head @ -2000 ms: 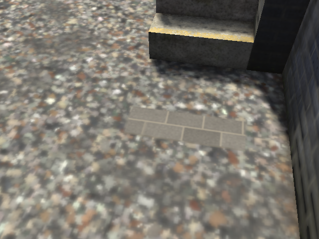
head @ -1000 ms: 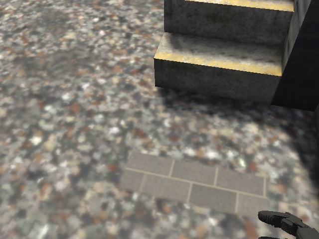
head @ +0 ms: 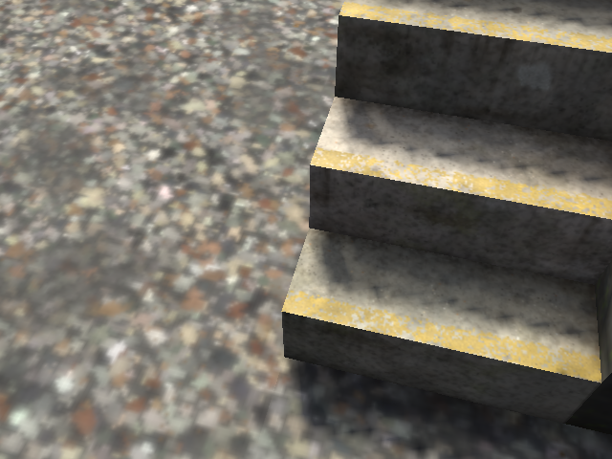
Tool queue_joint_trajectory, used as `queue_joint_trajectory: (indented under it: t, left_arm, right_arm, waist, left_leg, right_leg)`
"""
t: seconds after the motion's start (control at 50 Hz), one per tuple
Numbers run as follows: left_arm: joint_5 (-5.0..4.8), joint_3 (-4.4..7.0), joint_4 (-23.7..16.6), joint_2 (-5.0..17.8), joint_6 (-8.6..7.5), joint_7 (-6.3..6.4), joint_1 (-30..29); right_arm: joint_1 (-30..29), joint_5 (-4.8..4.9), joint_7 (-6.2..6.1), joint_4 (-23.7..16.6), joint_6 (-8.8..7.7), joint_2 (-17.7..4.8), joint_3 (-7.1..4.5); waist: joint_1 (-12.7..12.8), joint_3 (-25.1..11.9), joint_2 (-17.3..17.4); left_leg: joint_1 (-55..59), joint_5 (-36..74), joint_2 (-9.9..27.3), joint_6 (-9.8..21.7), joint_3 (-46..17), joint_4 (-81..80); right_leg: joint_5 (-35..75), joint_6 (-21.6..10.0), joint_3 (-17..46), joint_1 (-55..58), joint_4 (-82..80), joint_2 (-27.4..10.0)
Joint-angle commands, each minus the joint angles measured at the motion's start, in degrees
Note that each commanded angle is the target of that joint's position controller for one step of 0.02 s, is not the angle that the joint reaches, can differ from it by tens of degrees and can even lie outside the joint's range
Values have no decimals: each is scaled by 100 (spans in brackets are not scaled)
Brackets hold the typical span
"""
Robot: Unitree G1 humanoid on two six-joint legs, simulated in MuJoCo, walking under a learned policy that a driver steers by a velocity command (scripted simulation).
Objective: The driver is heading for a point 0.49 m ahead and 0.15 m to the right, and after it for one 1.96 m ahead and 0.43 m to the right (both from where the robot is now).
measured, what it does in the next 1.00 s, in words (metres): walks ahead, turning right: left foot, then right foot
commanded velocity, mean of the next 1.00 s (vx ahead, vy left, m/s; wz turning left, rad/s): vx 0.50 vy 0.00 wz -0.38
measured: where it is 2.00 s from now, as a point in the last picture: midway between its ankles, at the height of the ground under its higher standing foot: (415, 189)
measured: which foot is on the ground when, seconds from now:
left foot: up 0.00-0.06, down 0.08-0.62, up 0.64-1.00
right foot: down 0.00-0.08, up 0.10-0.58, down 0.60-1.00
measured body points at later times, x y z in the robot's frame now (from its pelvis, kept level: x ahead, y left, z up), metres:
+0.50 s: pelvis +0.25 +0.04 +0.00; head +0.28 +0.04 +0.44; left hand +0.42 +0.25 -0.14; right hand +0.19 -0.20 -0.15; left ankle +0.16 +0.11 -0.74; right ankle +0.37 -0.08 -0.71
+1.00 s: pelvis +0.43 -0.01 +0.00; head +0.44 -0.02 +0.45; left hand +0.57 +0.23 -0.13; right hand +0.51 -0.30 -0.11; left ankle +0.52 +0.11 -0.64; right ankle +0.39 -0.04 -0.74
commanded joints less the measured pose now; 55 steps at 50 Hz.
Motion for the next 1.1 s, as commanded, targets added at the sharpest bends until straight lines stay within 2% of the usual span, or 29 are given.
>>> queue_joint_trajectory:
  t: [0.02,0.04,0.08,0.1,0.12,0.14,0.16,0.18,0.22,0.28,0.36,0.46,0.5,0.56,0.58,0.6,0.62,0.64,0.66,0.7,0.74,0.78,0.84,0.86,0.92,0.94,1.02,1.04,1.1]
  left_arm:
    - [-7,161,-243,833,-87,68,-196]
    - [22,227,-208,1058,-20,75,-241]
    - [48,123,-178,716,52,73,-133]
    - [8,38,-422,451,51,46,53]
    - [-18,71,-411,470,41,22,386]
    - [67,164,-329,856,103,49,81]
    - [9,144,-307,695,85,14,-132]
    - [-39,118,-296,545,98,-4,-284]
    - [84,110,-261,442,225,-43,-355]
    - [102,134,-262,394,325,-95,-532]
    - [84,100,-547,324,349,-179,-1396]
    - [97,-81,-879,102,300,-169,-2185]
    - [127,-73,-943,181,279,-204,-2164]
    - [136,40,-837,438,258,-100,-1457]
    - [164,103,-706,510,217,-64,-903]
    - [258,199,-538,696,156,50,-194]
    - [322,430,-591,1483,179,171,223]
    - [187,479,-570,1561,266,121,41]
    - [24,458,-670,1317,327,92,-348]
    - [-43,341,-806,811,351,126,-904]
    - [-19,300,-886,751,256,156,-1006]
    - [-48,319,-876,839,178,203,-763]
    - [-60,333,-891,863,219,320,-456]
    - [-17,322,-918,803,249,343,-427]
    - [63,321,-1058,727,280,367,-462]
    - [116,299,-1010,679,289,401,-304]
    - [132,332,-936,787,187,536,169]
    - [109,322,-951,783,160,610,157]
    - [208,361,-726,863,129,696,761]
  right_arm:
    - [7,-1,-35,-351,-111,-523,-98]
    - [143,16,-64,-311,-163,-604,-140]
    - [1397,-81,-161,125,-296,-796,-250]
    - [2294,-184,-202,230,-348,-1372,-371]
    - [2447,-17,-174,417,-273,-1781,-516]
    - [1980,67,-151,295,-226,-1257,-407]
    - [1476,70,-122,132,-267,-832,-299]
    - [1225,48,-119,97,-307,-588,-229]
    - [1213,79,-183,209,-388,-379,-133]
    - [1598,149,-224,428,-478,-459,-123]
    - [1778,116,-274,528,-465,-492,-107]
    - [1827,130,-358,642,-454,-666,-108]
    - [1808,110,-342,702,-431,-758,-124]
    - [1643,71,-399,712,-356,-908,-178]
    - [1552,75,-390,677,-304,-941,-189]
    - [1360,141,-371,486,-338,-1002,-187]
    - [1593,193,-288,181,-419,-533,-60]
    - [1510,99,-250,172,-454,-626,-87]
    - [1261,-16,-209,151,-482,-707,-88]
    - [818,-27,-197,35,-509,-647,-68]
    - [790,-157,-225,-23,-355,-562,-42]
    - [735,-166,-201,-123,-253,-493,-41]
    - [456,-135,-194,-252,-184,-418,-7]
    - [447,-122,-215,-243,-146,-373,2]
    - [-139,-128,-253,-522,-71,-402,16]
    - [-155,-149,-271,-530,-114,-342,28]
    - [-702,-128,-299,-864,-193,-349,-4]
    - [-980,-146,-274,-1081,-180,-294,47]
    - [-1314,-125,-313,-1399,-112,-151,58]
  waist:
    - [-366,78,-775]
    - [-412,74,-749]
    - [-852,-538,-165]
    - [-1030,-1231,777]
    - [-839,-1339,1715]
    - [-681,-810,600]
    - [-547,-370,102]
    - [-437,-185,-1]
    - [-305,-41,222]
    - [-258,-147,202]
    - [-395,112,207]
    - [-523,306,265]
    - [-493,251,251]
    - [-217,-258,331]
    - [24,-547,213]
    - [341,-849,-179]
    - [205,-1381,-1441]
    - [98,-1577,-1467]
    - [-46,-921,-631]
    - [-272,-181,-40]
    - [-381,-438,-95]
    - [-385,-736,-362]
    - [-237,-922,-688]
    - [-234,-933,-880]
    - [-156,-663,-567]
    - [-112,-668,-721]
    - [51,-432,-543]
    - [35,-252,-333]
    - [313,-331,-722]
  left_leg:
    - [597,-270,-48,201,-62,-351]
    - [801,-559,-102,238,-6,-561]
    - [2477,-698,-189,411,-53,-1221]
    - [3887,-1261,1206,870,-1935,-1652]
    - [4659,-1638,1838,1340,-3930,-2353]
    - [4194,-2144,1653,1188,-3331,-2315]
    - [3478,-1829,1424,1019,-2563,-2397]
    - [3029,-1267,1191,835,-1966,-2599]
    - [2710,-61,896,578,-1110,-2760]
    - [2927,1707,778,432,-317,-2604]
    - [2882,1974,684,416,305,-2710]
    - [2963,2743,673,505,809,-2536]
    - [3269,3546,758,603,882,-2130]
    - [3747,4909,924,642,966,-877]
    - [3581,4702,875,615,1051,35]
    - [2750,3647,662,427,1073,1335]
    - [735,111,-14,98,1154,3295]
    - [-660,-2703,-867,-5,114,4463]
    - [-784,-2108,-315,-2,-458,4135]
    - [-444,-1436,-16,-154,-369,3221]
    - [212,-1214,-66,-353,-277,2682]
    - [286,-1104,-155,-405,-215,2354]
    - [-23,-793,-196,-426,-124,2452]
    - [-135,-801,-166,-423,-103,2794]
    - [-531,-884,-154,-424,-80,2941]
    - [-936,-1020,-148,-353,-76,3480]
    - [-2530,-1807,-41,-258,-189,4817]
    - [-2593,-1667,120,-289,-269,4180]
    - [-3858,-2693,-44,-100,-358,6307]
  right_leg:
    - [1535,-726,942,-188,-209,-1839]
    - [1587,-674,882,-103,17,-1798]
    - [2059,-476,458,-437,1748,-1268]
    - [689,-281,-93,-1679,3714,-683]
    - [-1841,-251,-11,-3373,4870,86]
    - [-1573,-379,510,-3739,5413,-369]
    - [-940,-396,616,-3575,5273,-607]
    - [-542,-351,614,-3320,5049,-765]
    - [-168,-189,562,-3020,4833,-864]
    - [253,-71,418,-3213,4886,-795]
    - [913,36,163,-3579,4265,-815]
    - [1156,-49,-352,-3004,2547,-636]
    - [895,-212,-499,-2800,2236,-483]
    - [107,-635,-669,-2220,2042,-107]
    - [144,-811,-654,-1596,1708,36]
    - [602,-989,-132,-559,1307,-194]
    - [1185,-1681,2138,1100,1269,-1781]
    - [1212,-2333,4044,1470,505,-2358]
    - [856,-2084,3140,692,298,-2166]
    - [1597,-1654,2213,-428,-37,-1678]
    - [3312,-1328,1567,-777,137,-1302]
    - [4192,-1076,1440,-623,312,-1193]
    - [4065,-849,1533,-444,407,-1131]
    - [3457,-893,1611,-528,404,-1083]
    - [3182,-1171,1947,-725,497,-1079]
    - [2957,-1309,2283,-424,519,-1229]
    - [2724,-1788,2903,656,525,-1682]
    - [2739,-1602,2687,675,450,-1613]
    - [3212,-1876,3140,1415,610,-2020]
Velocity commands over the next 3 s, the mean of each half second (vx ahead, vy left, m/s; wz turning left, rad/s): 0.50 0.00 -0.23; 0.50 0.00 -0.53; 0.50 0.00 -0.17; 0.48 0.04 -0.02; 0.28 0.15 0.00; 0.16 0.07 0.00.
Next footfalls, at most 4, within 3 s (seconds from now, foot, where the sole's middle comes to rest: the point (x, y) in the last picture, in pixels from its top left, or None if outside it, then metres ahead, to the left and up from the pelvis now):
0.08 left None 0.19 0.11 -0.78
0.60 right None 0.42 -0.05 -0.78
1.32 left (317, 277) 0.81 0.06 -0.58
1.90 right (506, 159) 0.99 -0.32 -0.37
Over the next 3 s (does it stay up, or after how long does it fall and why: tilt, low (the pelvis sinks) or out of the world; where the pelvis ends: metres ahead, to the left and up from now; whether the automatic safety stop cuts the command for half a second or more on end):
stays up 1.15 -0.23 0.61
